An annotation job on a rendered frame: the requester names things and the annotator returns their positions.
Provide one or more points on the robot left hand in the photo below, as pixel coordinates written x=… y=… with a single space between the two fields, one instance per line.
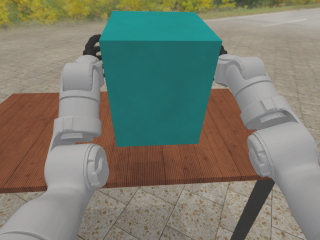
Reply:
x=91 y=49

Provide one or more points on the left robot forearm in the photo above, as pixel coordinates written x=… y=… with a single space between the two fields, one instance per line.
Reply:
x=79 y=101

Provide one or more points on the robot left upper arm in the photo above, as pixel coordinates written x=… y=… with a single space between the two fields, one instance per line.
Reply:
x=73 y=172

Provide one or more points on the right robot forearm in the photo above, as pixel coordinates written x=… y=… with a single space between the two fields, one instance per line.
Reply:
x=260 y=104

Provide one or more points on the table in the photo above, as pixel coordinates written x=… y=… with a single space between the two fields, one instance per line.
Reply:
x=221 y=154

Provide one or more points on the robot right upper arm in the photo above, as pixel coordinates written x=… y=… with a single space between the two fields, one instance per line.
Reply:
x=286 y=153

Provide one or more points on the carton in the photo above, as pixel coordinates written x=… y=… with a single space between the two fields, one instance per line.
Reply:
x=159 y=68

